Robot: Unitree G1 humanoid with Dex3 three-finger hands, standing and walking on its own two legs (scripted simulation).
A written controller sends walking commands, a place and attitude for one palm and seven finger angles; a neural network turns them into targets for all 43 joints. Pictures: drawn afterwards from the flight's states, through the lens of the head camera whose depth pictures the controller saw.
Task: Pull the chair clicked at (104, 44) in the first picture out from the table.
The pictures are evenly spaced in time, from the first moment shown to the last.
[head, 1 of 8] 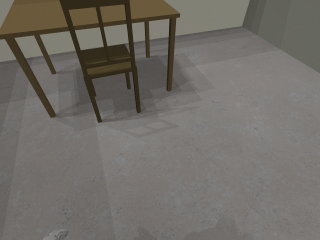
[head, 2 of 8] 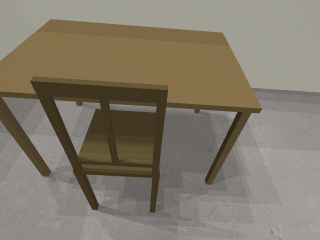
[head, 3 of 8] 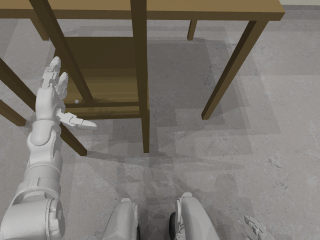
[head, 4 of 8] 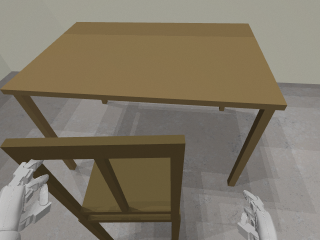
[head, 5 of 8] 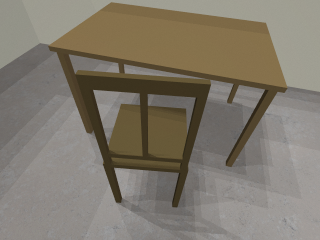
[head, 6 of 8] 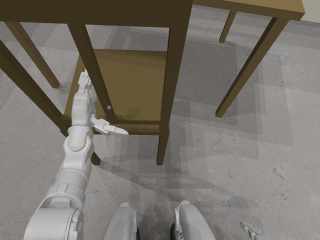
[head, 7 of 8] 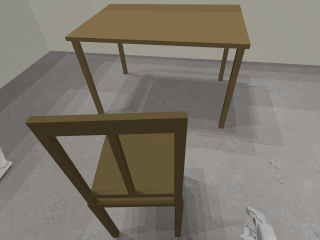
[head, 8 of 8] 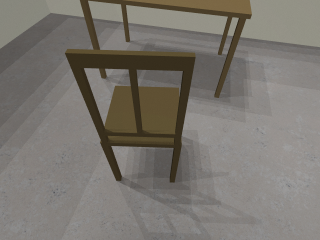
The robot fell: no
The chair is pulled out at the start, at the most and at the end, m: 0.00 0.72 0.72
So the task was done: yes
